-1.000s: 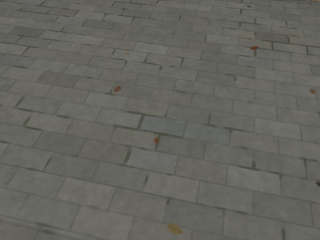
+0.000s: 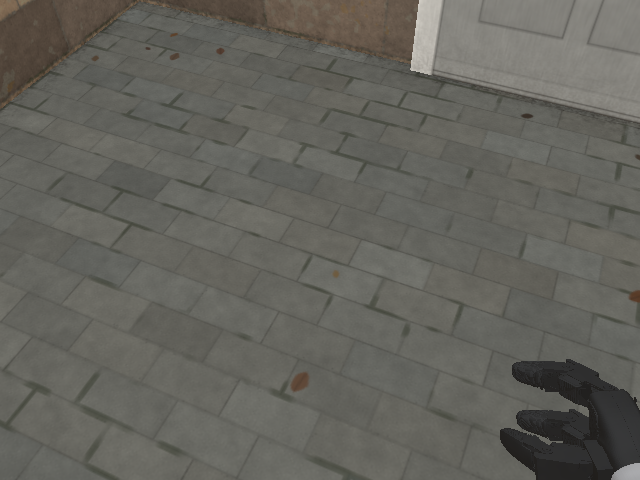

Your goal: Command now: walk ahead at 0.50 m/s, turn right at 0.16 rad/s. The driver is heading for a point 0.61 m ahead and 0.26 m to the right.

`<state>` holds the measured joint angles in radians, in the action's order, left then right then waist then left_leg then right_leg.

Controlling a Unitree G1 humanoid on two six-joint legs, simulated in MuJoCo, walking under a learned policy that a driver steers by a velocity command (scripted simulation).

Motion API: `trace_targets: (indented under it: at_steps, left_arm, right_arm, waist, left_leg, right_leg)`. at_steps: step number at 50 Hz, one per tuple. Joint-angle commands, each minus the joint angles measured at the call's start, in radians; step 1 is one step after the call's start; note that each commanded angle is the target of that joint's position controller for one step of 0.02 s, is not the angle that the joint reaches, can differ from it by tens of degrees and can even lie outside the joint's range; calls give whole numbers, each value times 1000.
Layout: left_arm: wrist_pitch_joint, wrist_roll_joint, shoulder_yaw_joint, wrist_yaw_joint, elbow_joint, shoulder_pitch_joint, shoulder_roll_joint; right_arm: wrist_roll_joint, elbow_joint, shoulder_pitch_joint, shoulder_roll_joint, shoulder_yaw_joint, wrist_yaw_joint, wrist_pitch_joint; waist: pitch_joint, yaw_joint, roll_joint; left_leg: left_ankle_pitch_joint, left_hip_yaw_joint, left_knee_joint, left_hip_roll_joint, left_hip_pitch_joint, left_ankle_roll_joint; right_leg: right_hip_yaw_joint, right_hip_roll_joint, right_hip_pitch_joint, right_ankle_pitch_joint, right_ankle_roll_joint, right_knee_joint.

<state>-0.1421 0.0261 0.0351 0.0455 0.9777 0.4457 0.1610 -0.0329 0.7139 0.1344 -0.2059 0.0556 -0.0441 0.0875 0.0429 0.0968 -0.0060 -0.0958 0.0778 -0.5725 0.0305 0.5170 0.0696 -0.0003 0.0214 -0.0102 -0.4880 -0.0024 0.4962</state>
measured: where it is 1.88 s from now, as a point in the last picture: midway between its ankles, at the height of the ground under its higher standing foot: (460, 448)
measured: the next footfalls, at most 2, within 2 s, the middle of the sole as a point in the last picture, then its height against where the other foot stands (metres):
right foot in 0.56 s outside the picture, level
left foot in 1.02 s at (422, 390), level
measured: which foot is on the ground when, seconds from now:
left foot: down 0.00-0.56, up 0.58-1.00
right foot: down 0.00-0.00, up 0.02-0.54, down 0.56-1.00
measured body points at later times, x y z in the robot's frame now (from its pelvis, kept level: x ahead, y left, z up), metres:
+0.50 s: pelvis +0.24 -0.03 +0.01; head +0.26 -0.04 +0.46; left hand +0.49 +0.14 -0.09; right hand +0.15 -0.26 -0.14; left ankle +0.11 +0.11 -0.72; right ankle +0.37 -0.19 -0.69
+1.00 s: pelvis +0.48 -0.13 +0.01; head +0.51 -0.16 +0.46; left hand +0.68 +0.08 -0.10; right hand +0.60 -0.45 -0.06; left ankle +0.69 -0.09 -0.70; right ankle +0.37 -0.17 -0.72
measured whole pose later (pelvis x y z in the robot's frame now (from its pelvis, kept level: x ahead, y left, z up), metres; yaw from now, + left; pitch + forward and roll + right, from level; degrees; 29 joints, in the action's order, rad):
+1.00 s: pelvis +0.48 -0.13 +0.01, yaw -31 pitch +4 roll +0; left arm -0.04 -0.02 0.10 -0.03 0.76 0.31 0.24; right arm -0.01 0.71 0.03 -0.23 0.06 0.00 0.12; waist 0.01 0.08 -0.03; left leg 0.02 -0.06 -0.51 0.01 0.57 -0.01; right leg -0.17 -0.13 -0.18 -0.37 0.08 0.51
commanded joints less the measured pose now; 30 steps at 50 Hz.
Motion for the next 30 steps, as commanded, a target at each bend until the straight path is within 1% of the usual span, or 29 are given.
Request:
trace_targets:
  at_steps: [1, 2, 3, 4, 5, 6, 7, 8, 9, 10, 11, 12, 13, 14, 15, 16, 17, 18, 19, 20, 22, 23, 24, 25, 26, 27, 28, 29, 30]
  left_arm:
    - [-8, 8, -9, -10, -80, 136, 10]
    - [18, 1, 24, 4, -97, -89, 79]
    - [26, -2, 32, 3, -89, -107, 80]
    - [26, 18, 31, -3, -54, -50, 62]
    - [23, 31, 21, -6, -45, -42, 12]
    - [24, 40, 20, 6, -53, -70, 12]
    - [28, 32, 17, 15, -55, -85, -8]
    - [29, 21, 16, 20, -54, -99, -15]
    - [32, 15, 20, 33, -55, -109, 3]
    - [34, 18, 21, 39, -61, -135, 10]
    - [33, 16, 23, 38, -66, -157, 9]
    - [35, 19, 20, 38, -76, -181, 6]
    - [40, 24, 19, 34, -80, -212, 5]
    - [45, 26, 18, 34, -78, -223, 4]
    - [54, 37, 12, 36, -82, -254, -1]
    - [63, 39, 11, 39, -90, -284, -4]
    - [69, -90, 34, -18, -183, -416, 74]
    - [70, -96, 29, -35, -207, -464, 80]
    - [76, -81, 29, -37, -217, -476, 74]
    - [85, -75, 32, -34, -221, -487, 74]
    - [97, -67, 35, -23, -234, -509, 63]
    - [103, -67, 42, -14, -243, -510, 71]
    - [107, -62, 50, -7, -251, -506, 83]
    - [114, -54, 58, -1, -252, -476, 94]
    - [118, -53, 70, 0, -241, -408, 114]
    - [116, -56, 92, -6, -210, -283, 149]
    - [117, -50, 129, -22, -168, -128, 231]
    - [115, -50, 147, -36, -153, -85, 345]
    - [100, -36, 130, -32, -183, -60, 339]
  right_arm:
    - [-15, 60, -490, -156, 60, 32, 17]
    - [-34, 131, -575, -129, 64, 49, 22]
    - [-17, 139, -491, -141, 68, 55, 25]
    - [-10, 139, -405, -106, 62, 58, 17]
    - [-2, 140, -357, -62, 52, 57, 12]
    - [-7, 124, -331, -23, 41, 59, 11]
    - [-19, 121, -308, 0, 36, 59, 13]
    - [-29, 128, -303, 0, 37, 58, 16]
    - [-37, 136, -310, 12, 36, 56, 24]
    - [-43, 151, -327, 18, 34, 53, 31]
    - [-53, 162, -355, 29, 25, 56, 34]
    - [-63, 178, -373, 33, 20, 55, 40]
    - [-69, 190, -384, 35, 12, 50, 43]
    - [-70, 198, -392, 35, 7, 44, 47]
    - [-61, 207, -399, 51, -4, 37, 52]
    - [-52, 219, -416, 41, -7, 31, 56]
    - [46, 220, -432, -166, 51, 63, 35]
    - [57, 230, -459, -177, 53, 79, 26]
    - [52, 242, -483, -161, 51, 88, 18]
    - [51, 247, -504, -138, 49, 94, 13]
    - [43, 249, -508, -116, 52, 95, 3]
    - [42, 243, -500, -127, 57, 96, 3]
    - [47, 238, -497, -140, 62, 97, 2]
    - [53, 234, -493, -158, 69, 95, -4]
    - [57, 224, -475, -178, 75, 96, -12]
    - [63, 210, -441, -192, 77, 94, -21]
    - [56, 190, -431, -177, 70, 94, -19]
    - [8, 133, -460, -52, 35, 83, 0]
    - [46, 88, -445, -53, 23, 67, 50]
  waist:
    - [454, -219, -287]
    - [194, -289, -153]
    - [27, -229, -100]
    - [-4, -169, -88]
    - [-7, -130, -69]
    - [3, -108, -38]
    - [28, -102, -33]
    - [29, -90, -34]
    - [24, -91, -31]
    - [-3, -90, -28]
    - [-17, -91, -16]
    - [-35, -85, -15]
    - [-45, -80, -7]
    - [-46, -83, -19]
    - [-46, -84, -31]
    - [-56, -86, -40]
    - [-72, -109, -25]
    - [-77, -117, -8]
    - [-106, -119, -14]
    - [-125, -126, -26]
    - [-149, -127, -52]
    - [-147, -114, -61]
    - [-127, -103, -75]
    - [-102, -84, -92]
    - [-67, -43, -105]
    - [0, 22, -85]
    - [79, 83, -46]
    - [127, 7, 218]
    - [308, -2, 225]
  left_leg:
    - [306, -629, 184, 403, -1105, 406]
    - [-15, -609, 285, 348, -947, 248]
    - [-170, -486, 316, 321, -721, 165]
    - [-137, -386, 337, 292, -564, 135]
    - [-62, -295, 361, 269, -465, 116]
    - [5, -257, 386, 265, -423, 131]
    - [52, -214, 398, 260, -434, 141]
    - [88, -165, 404, 252, -420, 144]
    - [106, -123, 426, 260, -425, 158]
    - [130, -90, 442, 261, -417, 167]
    - [162, -79, 464, 282, -415, 188]
    - [201, -46, 471, 280, -422, 191]
    - [233, -9, 475, 269, -420, 185]
    - [257, 41, 478, 254, -412, 177]
    - [282, 83, 484, 230, -395, 168]
    - [313, 113, 486, 218, -383, 160]
    - [230, 95, 458, 239, -427, 85]
    - [169, 80, 459, 268, -482, 78]
    - [135, 79, 467, 284, -524, 75]
    - [142, 97, 461, 287, -558, 69]
    - [183, 138, 424, 275, -598, 50]
    - [315, 162, 387, 271, -589, 39]
    - [487, 175, 332, 271, -597, 32]
    - [661, 189, 249, 272, -609, 27]
    - [800, 198, 131, 268, -608, 16]
    - [834, 216, -59, 234, -565, -10]
    - [633, 207, -322, 187, -366, -51]
    - [-279, 167, -719, 28, 86, -109]
    - [-485, -92, -930, -78, 245, -119]
  right_leg:
    - [-42, -116, -600, -82, -27, 503]
    - [-111, -61, -770, -30, 24, 691]
    - [-123, -7, -799, 94, 62, 749]
    - [-144, 32, -727, 192, 93, 736]
    - [-160, 52, -672, 264, 112, 727]
    - [-129, 56, -652, 269, 105, 749]
    - [-130, 58, -673, 286, 100, 767]
    - [-132, 58, -685, 303, 89, 791]
    - [-144, 67, -727, 328, 90, 796]
    - [-154, 73, -765, 366, 90, 773]
    - [-151, 85, -798, 384, 89, 751]
    - [-158, 91, -828, 434, 88, 696]
    - [-148, 97, -826, 494, 87, 626]
    - [-128, 103, -797, 557, 87, 544]
    - [-91, 111, -755, 594, 90, 456]
    - [-57, 103, -705, 598, 90, 394]
    - [-41, 86, -749, 508, 63, 415]
    - [-58, 100, -789, 498, 56, 360]
    - [-54, 100, -812, 497, 56, 313]
    - [-39, 96, -821, 497, 59, 279]
    - [3, 87, -789, 456, 82, 230]
    - [34, 65, -724, 438, 101, 202]
    - [71, 33, -656, 396, 118, 195]
    - [109, -3, -592, 327, 139, 195]
    - [139, -44, -501, 272, 158, 181]
    - [164, -90, -323, 317, 184, 96]
    - [62, -68, -36, 378, 222, 63]
    - [-396, 175, 280, 430, 354, 44]
    - [-814, 307, 402, 310, 474, -161]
